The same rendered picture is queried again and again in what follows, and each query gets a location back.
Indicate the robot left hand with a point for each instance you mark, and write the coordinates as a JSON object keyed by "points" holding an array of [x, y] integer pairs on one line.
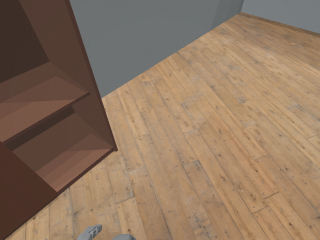
{"points": [[90, 232]]}

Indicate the wardrobe door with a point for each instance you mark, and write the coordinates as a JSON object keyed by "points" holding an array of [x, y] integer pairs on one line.
{"points": [[22, 191]]}

